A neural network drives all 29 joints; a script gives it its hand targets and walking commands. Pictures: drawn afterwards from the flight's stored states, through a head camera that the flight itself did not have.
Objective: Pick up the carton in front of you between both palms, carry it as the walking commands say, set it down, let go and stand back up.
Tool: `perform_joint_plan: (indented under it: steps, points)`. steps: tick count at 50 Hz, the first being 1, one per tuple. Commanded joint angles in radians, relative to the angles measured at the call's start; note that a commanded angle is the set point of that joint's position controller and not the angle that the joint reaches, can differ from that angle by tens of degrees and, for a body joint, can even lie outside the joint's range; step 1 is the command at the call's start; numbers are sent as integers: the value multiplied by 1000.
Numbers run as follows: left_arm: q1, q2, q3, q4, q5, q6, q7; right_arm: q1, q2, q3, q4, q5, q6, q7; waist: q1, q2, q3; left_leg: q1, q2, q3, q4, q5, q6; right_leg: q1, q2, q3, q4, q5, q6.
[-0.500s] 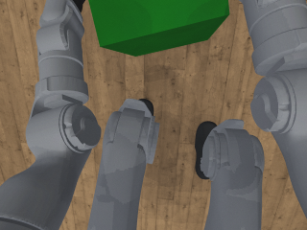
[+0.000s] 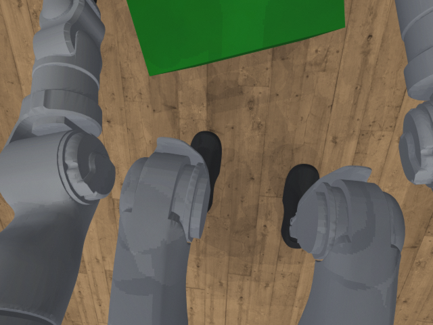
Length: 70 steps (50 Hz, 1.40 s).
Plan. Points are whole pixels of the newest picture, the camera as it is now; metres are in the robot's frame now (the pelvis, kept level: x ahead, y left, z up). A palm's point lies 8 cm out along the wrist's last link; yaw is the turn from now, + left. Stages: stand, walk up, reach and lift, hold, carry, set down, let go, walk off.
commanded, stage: set down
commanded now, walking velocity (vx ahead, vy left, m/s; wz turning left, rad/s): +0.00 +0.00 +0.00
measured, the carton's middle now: out of the picture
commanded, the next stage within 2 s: let go in 1.06 s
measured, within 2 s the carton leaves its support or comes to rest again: neither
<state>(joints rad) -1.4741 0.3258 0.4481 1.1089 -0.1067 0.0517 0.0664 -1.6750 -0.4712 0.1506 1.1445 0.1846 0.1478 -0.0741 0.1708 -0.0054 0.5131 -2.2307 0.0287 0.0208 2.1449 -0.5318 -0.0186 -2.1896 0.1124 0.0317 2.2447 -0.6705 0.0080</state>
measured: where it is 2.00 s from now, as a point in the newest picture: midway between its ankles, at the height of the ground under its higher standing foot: (248, 203)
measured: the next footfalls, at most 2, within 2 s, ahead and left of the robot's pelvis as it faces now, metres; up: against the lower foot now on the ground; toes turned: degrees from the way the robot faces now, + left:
none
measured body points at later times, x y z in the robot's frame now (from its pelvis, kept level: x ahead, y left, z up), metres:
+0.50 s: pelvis +0.00 +0.00 +0.08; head +0.35 +0.04 +0.36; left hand +0.52 +0.30 -0.03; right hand +0.64 -0.07 -0.03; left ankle +0.13 +0.13 -0.34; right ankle +0.09 -0.11 -0.34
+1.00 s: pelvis +0.02 +0.00 +0.22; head +0.35 +0.03 +0.52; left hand +0.51 +0.31 +0.12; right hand +0.64 -0.08 +0.12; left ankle +0.13 +0.13 -0.34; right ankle +0.08 -0.11 -0.34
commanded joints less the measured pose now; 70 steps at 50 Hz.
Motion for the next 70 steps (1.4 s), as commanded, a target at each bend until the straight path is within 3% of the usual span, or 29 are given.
perform_joint_plan:
  steps: [1, 6, 10, 19, 28, 33, 52, 56, 60, 64, 70]
  points:
    - [-231, 171, -51, -126, -63, -10, 9, -376, -48, 21, -142, 34, -13, 8, 157, -201, -1366, 711, -25, 23, -110, 546, -4, 526, -52, -5, -174, 377, 18]
    - [-212, 169, -83, -208, -81, 36, 37, -365, -87, -24, -154, 2, 24, 9, 142, -188, -1483, 837, -46, 37, -160, 518, -5, 540, -37, -52, -209, 296, 9]
    - [-204, 143, -108, -300, -76, 87, 67, -351, -112, -85, -175, -26, 57, -1, 118, -139, -1586, 961, -64, 52, -219, 498, -12, 522, -18, -85, -270, 244, -6]
    - [-141, 36, -93, -294, -13, 131, 56, -222, -95, -227, -45, -132, 73, 30, 66, -74, -1398, 838, -69, 45, -363, 392, -40, 372, -17, -77, -436, 161, -23]
    - [-67, 67, -50, -395, 2, 161, 46, -225, -64, -217, -168, -142, 98, 39, 112, -173, -1615, 865, -81, 75, -505, 486, -36, 638, -5, -72, -578, 300, -7]
    - [-16, 74, -39, -454, 0, 189, 34, -195, -53, -226, -241, -157, 131, 46, 109, -206, -1694, 912, -90, 80, -594, 549, -36, 769, 1, -69, -666, 385, 3]
    - [130, 8, -14, -469, 64, 170, -12, -32, -17, -314, -207, -231, 105, 94, 77, -150, -1576, 1157, -81, 53, -971, 631, -38, 967, -8, -40, -1058, 487, 13]
    - [187, -14, -6, -467, 102, 155, -35, 48, 17, -353, -206, -271, 91, 93, 57, -140, -1568, 1216, -77, 50, -1046, 641, -35, 1031, -12, -34, -1139, 520, 19]
    - [336, -21, -24, -499, 146, 135, -79, 230, 94, -401, -288, -318, 78, 58, 35, -122, -1638, 1336, -78, 51, -1109, 738, -28, 1153, -5, -29, -1215, 645, 33]
    - [514, -12, -58, -568, 198, 112, -135, 448, 213, -425, -448, -349, 65, -5, 13, -97, -1639, 1451, -80, 40, -1170, 785, -13, 1273, -2, -22, -1287, 730, 47]
    - [744, 22, -137, -621, 195, 80, -188, 699, 276, -387, -655, -329, 27, -56, -4, -43, -1474, 1688, -66, -2, -1273, 744, 9, 1269, -14, -33, -1429, 577, 52]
